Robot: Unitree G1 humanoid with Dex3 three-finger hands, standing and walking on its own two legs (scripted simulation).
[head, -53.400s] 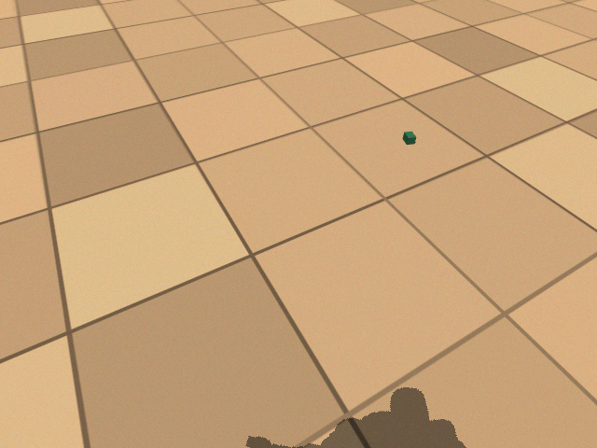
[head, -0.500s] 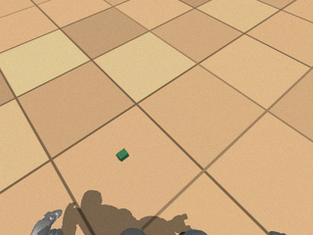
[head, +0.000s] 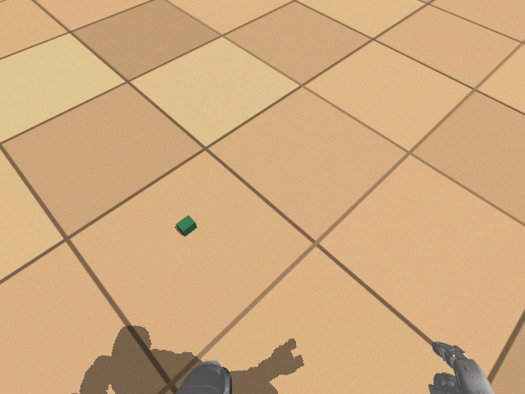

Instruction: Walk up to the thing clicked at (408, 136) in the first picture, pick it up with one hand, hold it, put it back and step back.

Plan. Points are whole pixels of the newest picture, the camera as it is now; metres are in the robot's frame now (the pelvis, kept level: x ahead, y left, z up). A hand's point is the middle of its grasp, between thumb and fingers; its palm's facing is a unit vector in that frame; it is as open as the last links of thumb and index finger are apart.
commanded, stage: step back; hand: left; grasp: from above
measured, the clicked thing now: (186, 225) +0.76 +0.34 -0.73
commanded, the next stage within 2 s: stand in 1.90 s
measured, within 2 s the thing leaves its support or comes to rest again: neither
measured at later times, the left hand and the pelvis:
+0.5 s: hand out of the picture -0.05 +0.26 -0.13, palm faces +0.10 -0.93 -0.35, open 7.4 cm; pelvis -0.16 -0.01 +0.01, yaw +7 degrees
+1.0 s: hand out of the picture -0.29 +0.23 -0.12, palm faces +0.10 -0.89 -0.44, open 7.4 cm; pelvis -0.32 -0.05 +0.01, yaw +6 degrees
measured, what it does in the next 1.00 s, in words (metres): walks backwards: left foot, then right foot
